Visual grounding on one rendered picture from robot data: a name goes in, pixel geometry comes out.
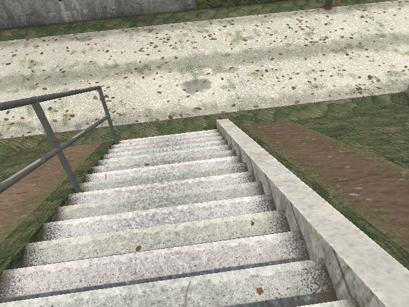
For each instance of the stairs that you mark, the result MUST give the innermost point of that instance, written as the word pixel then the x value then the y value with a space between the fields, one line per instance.
pixel 170 221

